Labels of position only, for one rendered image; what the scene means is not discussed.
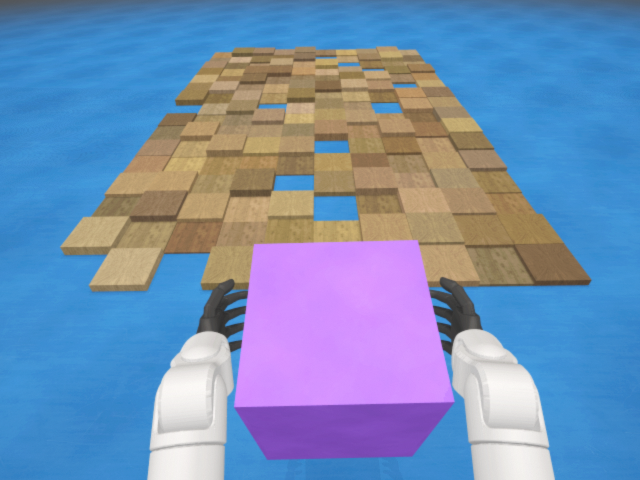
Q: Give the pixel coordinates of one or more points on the robot left forearm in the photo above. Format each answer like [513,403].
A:
[189,427]

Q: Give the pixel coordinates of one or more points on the robot right hand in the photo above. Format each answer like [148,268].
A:
[462,316]

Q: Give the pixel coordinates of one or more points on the carton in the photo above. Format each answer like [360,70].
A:
[341,355]

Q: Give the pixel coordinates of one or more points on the robot left hand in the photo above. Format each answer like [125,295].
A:
[214,317]

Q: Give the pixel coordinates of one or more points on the robot right forearm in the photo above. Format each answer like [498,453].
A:
[504,416]

